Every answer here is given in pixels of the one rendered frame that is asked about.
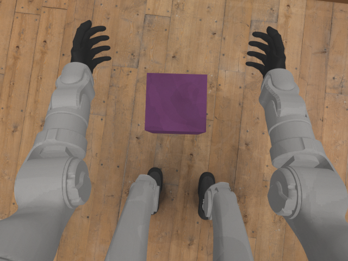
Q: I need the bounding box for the right robot foot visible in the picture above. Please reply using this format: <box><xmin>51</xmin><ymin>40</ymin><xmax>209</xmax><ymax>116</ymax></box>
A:
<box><xmin>198</xmin><ymin>172</ymin><xmax>215</xmax><ymax>220</ymax></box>

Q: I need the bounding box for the robot left hand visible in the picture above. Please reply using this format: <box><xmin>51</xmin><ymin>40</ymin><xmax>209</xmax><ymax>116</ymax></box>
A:
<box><xmin>71</xmin><ymin>20</ymin><xmax>111</xmax><ymax>73</ymax></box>

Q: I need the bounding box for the robot right upper arm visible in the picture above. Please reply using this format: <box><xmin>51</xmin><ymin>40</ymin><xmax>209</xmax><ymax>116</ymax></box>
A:
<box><xmin>268</xmin><ymin>166</ymin><xmax>348</xmax><ymax>261</ymax></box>

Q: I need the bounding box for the right robot forearm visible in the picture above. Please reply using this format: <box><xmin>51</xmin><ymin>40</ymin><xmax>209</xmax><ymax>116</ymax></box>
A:
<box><xmin>259</xmin><ymin>69</ymin><xmax>348</xmax><ymax>212</ymax></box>

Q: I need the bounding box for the robot left upper arm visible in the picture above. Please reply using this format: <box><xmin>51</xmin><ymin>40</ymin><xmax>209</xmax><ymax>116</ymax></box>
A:
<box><xmin>0</xmin><ymin>156</ymin><xmax>91</xmax><ymax>261</ymax></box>

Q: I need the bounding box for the robot left shin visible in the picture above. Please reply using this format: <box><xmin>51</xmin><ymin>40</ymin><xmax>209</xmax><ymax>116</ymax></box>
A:
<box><xmin>130</xmin><ymin>175</ymin><xmax>156</xmax><ymax>189</ymax></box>

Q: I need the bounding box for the left robot forearm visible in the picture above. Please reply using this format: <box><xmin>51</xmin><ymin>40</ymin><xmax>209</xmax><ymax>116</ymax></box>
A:
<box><xmin>14</xmin><ymin>62</ymin><xmax>95</xmax><ymax>205</ymax></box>

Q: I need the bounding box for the carton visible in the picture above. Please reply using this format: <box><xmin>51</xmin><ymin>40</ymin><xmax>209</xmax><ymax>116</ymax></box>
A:
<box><xmin>145</xmin><ymin>73</ymin><xmax>207</xmax><ymax>135</ymax></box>

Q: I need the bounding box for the robot right hand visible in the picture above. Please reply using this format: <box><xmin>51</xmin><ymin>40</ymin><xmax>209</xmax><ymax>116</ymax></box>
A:
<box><xmin>246</xmin><ymin>26</ymin><xmax>286</xmax><ymax>78</ymax></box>

